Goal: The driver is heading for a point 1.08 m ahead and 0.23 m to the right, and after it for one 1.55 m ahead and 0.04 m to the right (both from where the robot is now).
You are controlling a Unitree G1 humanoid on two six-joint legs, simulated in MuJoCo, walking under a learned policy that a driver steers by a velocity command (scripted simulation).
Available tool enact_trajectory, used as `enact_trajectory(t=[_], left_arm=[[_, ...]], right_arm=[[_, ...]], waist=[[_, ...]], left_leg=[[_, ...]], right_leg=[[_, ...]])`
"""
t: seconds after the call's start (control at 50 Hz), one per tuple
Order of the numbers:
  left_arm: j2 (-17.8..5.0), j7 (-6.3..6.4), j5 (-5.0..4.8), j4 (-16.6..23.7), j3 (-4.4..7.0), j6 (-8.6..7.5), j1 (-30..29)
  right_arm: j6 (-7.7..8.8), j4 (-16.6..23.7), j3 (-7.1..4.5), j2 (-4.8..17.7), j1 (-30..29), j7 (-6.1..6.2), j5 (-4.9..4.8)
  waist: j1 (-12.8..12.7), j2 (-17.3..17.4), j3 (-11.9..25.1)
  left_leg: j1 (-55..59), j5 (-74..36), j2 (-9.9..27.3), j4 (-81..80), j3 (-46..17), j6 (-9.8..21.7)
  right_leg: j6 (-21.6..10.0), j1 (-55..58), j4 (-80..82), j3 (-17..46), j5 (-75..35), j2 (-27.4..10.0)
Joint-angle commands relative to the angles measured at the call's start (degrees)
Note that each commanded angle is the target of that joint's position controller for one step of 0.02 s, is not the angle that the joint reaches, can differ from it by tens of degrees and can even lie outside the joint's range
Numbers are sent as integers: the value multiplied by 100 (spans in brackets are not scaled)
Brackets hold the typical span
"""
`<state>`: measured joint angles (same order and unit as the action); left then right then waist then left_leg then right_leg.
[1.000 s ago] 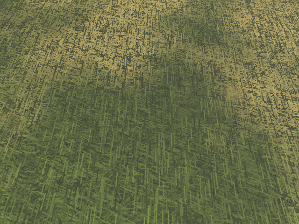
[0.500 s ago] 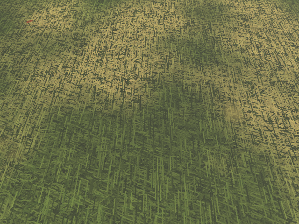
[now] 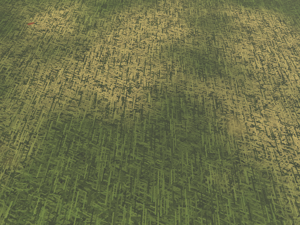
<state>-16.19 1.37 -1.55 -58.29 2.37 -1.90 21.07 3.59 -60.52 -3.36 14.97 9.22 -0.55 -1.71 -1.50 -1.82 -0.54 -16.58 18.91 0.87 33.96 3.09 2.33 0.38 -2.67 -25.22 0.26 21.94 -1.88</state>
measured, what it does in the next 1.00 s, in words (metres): walks ahead: right foot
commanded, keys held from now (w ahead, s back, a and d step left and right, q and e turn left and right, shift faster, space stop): w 1.00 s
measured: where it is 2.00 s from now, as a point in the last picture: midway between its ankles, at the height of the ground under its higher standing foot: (168, 123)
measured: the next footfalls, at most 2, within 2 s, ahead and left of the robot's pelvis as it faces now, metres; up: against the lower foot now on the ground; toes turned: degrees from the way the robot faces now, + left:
right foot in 0.50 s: +0.43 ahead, -0.12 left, +0.00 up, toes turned -2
left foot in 1.06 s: +0.74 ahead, +0.12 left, +0.00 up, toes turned +2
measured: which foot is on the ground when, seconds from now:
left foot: down 0.00-0.52, up 0.54-1.00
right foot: down 0.00-0.02, up 0.04-0.48, down 0.50-1.00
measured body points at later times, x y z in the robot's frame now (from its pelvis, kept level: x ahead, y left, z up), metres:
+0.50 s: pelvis +0.23 -0.01 -0.02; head +0.27 -0.01 +0.43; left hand +0.47 +0.21 -0.10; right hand +0.14 -0.27 -0.16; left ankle +0.02 +0.11 -0.73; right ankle +0.39 -0.11 -0.73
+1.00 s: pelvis +0.51 -0.01 +0.00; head +0.54 -0.01 +0.45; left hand +0.48 +0.26 -0.14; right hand +0.72 -0.24 -0.10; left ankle +0.70 +0.13 -0.71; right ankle +0.39 -0.11 -0.73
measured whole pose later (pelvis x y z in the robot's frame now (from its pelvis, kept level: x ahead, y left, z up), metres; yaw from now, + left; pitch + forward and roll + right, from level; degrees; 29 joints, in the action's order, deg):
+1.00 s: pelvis +0.51 -0.01 +0.00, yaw +0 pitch +2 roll -2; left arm -14.5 0.2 -0.9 -58.0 3.0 -4.3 21.8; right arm 5.0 -50.3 -2.1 13.9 0.3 -1.5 -1.0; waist -4.5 2.1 -1.1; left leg -33.9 -2.6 4.7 30.2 -0.3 1.5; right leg -1.7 4.5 -10.9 -3.1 16.9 3.4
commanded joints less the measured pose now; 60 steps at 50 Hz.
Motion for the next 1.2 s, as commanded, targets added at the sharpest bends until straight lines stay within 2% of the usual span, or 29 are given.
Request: enact_trajectory(t=[0.02, 0.04, 0.06, 0.08, 0.1, 0.16, 0.3, 0.42, 0.46, 0.5, 0.52, 0.54, 0.56, 0.58, 0.6, 0.62, 0.66, 0.72, 0.8, 0.88, 0.96, 1.02, 1.06, 1.08, 1.1, 1.12, 1.14, 1.16, 1.2], left_arm=[[-675, -28, 25, 445, 91, -113, -658], [-195, -40, 116, 716, -46, -188, -699], [-302, -14, -17, 849, -1, -273, -867], [-500, -46, -189, 876, 54, -351, -885], [-569, -86, -209, 834, 73, -405, -871], [-566, -147, -14, 764, 171, -405, -880], [-119, -220, 28, 1252, 40, -305, -2182], [-244, -384, -17, 1545, 35, -359, -2795], [-468, -406, -11, 1485, 136, -374, -2400], [-851, -343, -24, 1018, 377, -333, -808], [-1217, -280, 37, 798, 476, -299, 190], [-1463, -343, 100, 640, 500, -302, 462], [-879, -358, 72, 676, 333, -336, 215], [-713, -347, 74, 765, 271, -385, -360], [-599, -357, 107, 867, 227, -433, -853], [-480, -377, 166, 882, 198, -472, -1105], [-268, -407, 213, 818, 136, -508, -1205], [-462, -327, 172, 649, 164, -522, -919], [-619, -165, 153, 515, 193, -445, -485], [-695, -113, 87, 351, 202, -400, -46], [-720, -95, 56, 149, 236, -273, 295], [-853, -67, 51, 167, 298, -180, 138], [-686, -77, 87, 249, 223, -127, 4], [-428, -79, 216, 421, 104, -139, 111], [314, -135, 99, 389, -81, -265, 819], [-464, -127, -78, 346, 94, -366, 345], [-707, -119, -183, 502, 181, -421, -143], [-648, -70, -159, 516, 191, -415, -338], [-446, -52, -73, 471, 251, -287, -258]], right_arm=[[88, -275, -255, 711, 1245, 2, -2], [87, -352, -393, 1385, 1953, 41, -5], [186, -378, -270, 1178, 1998, -40, 106], [275, -212, -166, 942, 1395, -53, 108], [325, -51, -86, 692, 977, -71, 108], [297, 56, 60, 394, 756, -89, 156], [190, 27, 45, 741, 1259, 128, 181], [109, -85, -34, 774, 1625, 164, 69], [52, -17, -97, 911, 1478, 166, 98], [-49, 64, -81, 854, 1347, 163, 167], [-58, 198, 23, 616, 1484, 156, 259], [71, 185, 261, -310, 2288, 69, 187], [242, 199, 123, 350, 1737, 33, 23], [346, 435, 21, 689, 1147, 20, -135], [392, 502, 18, 708, 864, 71, -114], [375, 509, -27, 663, 767, 116, -24], [229, 467, -37, 436, 1011, 131, 30], [85, 627, -44, 359, 695, 157, 75], [116, 966, -53, 365, -203, 127, 157], [181, 1190, 24, 245, -1001, 36, 104], [230, 1448, 53, 309, -1502, -99, 55], [271, 1455, -35, 567, -1167, -168, 40], [286, 1018, -287, 1018, 398, -103, 69], [269, 839, -403, 1492, 1463, -31, 158], [244, 734, -414, 1641, 1587, -77, 181], [270, 813, -252, 1017, 1361, -78, 145], [300, 911, -177, 771, 868, -54, 144], [329, 980, -124, 627, 434, -60, 171], [368, 953, -62, 378, 93, -67, 257]], waist=[[879, 147, -26], [979, 1862, 377], [951, 1667, 459], [655, 1115, -125], [501, 893, -380], [285, 728, -488], [524, 563, -669], [471, 564, -778], [153, 706, -384], [-653, 767, 624], [-890, 134, 1399], [-343, -1539, 2294], [-541, -897, 1826], [-398, -667, 907], [-207, -70, 506], [-26, 68, 241], [255, -129, 215], [296, -116, -101], [68, -35, -314], [-205, -43, -401], [-289, -66, -509], [35, -249, -225], [804, -199, 735], [1052, 586, 1683], [608, 2028, 2293], [816, 1228, 1773], [723, 1008, 993], [522, 574, 630], [215, 704, 252]], left_leg=[[2204, -532, 55, -874, -352, 104], [3012, 306, 1517, -1803, -2834, 879], [2856, 1112, 2115, -2459, -4461, 1444], [2514, 1428, 2117, -2462, -3988, 1371], [2219, 1236, 1825, -2503, -3292, 1140], [1698, -561, 1237, -2654, -1824, 723], [1327, -2020, 980, -2959, -791, 821], [2091, -2524, 1364, -2705, -590, 726], [2379, -4016, 1434, -2097, -517, 609], [1986, -5341, 1072, -155, -224, 372], [576, -3568, 735, 1686, -84, 224], [-1410, 953, -467, 3655, -429, -81], [-2012, 1336, -267, 4351, -1166, 65], [-2399, 851, 20, 4462, -1000, 174], [-2154, 270, 343, 4188, -882, 198], [-1890, -86, 554, 3863, -820, 169], [-1344, -340, 765, 3469, -853, 142], [-1652, -607, 890, 2800, -725, -21], [-2243, -1873, 839, 1324, -616, -232], [-1912, -2633, 543, 125, -328, -246], [-2136, -2256, 444, -397, -381, -94], [-1514, -1580, 230, -582, -255, 138], [813, -1610, 73, -649, -167, 441], [2626, -1525, 1324, -503, -1588, 806], [4125, -323, 2398, -1342, -4200, 1606], [3680, 197, 2179, -1654, -4030, 1316], [2895, -134, 2013, -1765, -3063, 1027], [2106, -688, 1811, -1952, -2406, 888], [1180, -1226, 1469, -2326, -1468, 707]], right_leg=[[-580, -2010, -539, 287, -924, -443], [-87, -3168, -2668, -418, 14, 273], [-97, -3733, -3963, 332, 1140, 447], [-274, -4262, -4492, 606, 795, 48], [-407, -4317, -4506, 545, 195, -223], [-387, -3831, -3755, 319, -900, -591], [25, -3608, -1527, -163, -2196, -383], [-301, -3365, -540, -114, -2325, -206], [-485, -2682, -525, -233, -1972, 15], [-769, -611, -559, -467, -1810, 342], [-1109, 1213, -710, 800, -1480, -709], [-2050, 2759, 335, 3851, 338, -1986], [-1783, 2366, 1009, 4291, 856, -1847], [-1545, 1534, 1109, 3419, 426, -1742], [-1440, 652, 1240, 2701, -396, -1555], [-1385, -49, 1354, 2119, -1107, -1372], [-1347, -627, 1623, 1507, -1513, -1093], [-1464, -942, 1959, 1076, -1741, -1049], [-1339, -656, 2075, 700, -1945, -927], [-1184, -443, 2046, 322, -2038, -815], [-1143, 451, 1675, 349, -2364, -1164], [-988, 887, 1053, 357, -3661, -1328], [-739, 225, -789, 122, -4651, -857], [-537, -1087, -2713, -126, -2692, -393], [-266, -3186, -4380, 198, 1099, 590], [-357, -3723, -4952, 863, 1109, 269], [-439, -3957, -4935, 760, 520, -10], [-408, -3680, -4700, 649, -25, -306], [-360, -3122, -4246, 685, -603, -595]])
